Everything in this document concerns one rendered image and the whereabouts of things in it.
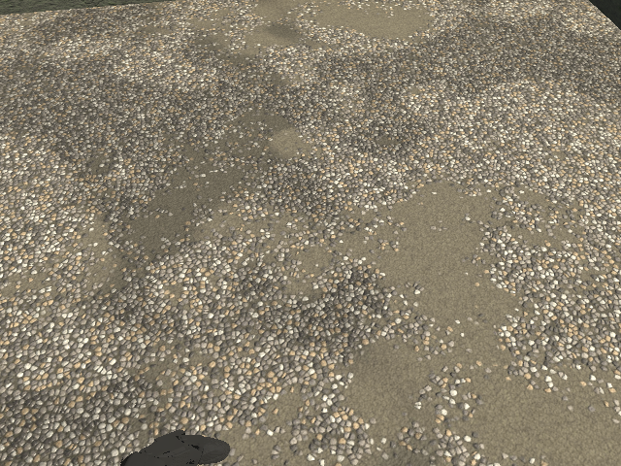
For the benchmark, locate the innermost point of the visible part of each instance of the left robot hand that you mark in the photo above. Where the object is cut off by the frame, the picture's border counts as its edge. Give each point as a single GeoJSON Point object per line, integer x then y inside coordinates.
{"type": "Point", "coordinates": [178, 449]}

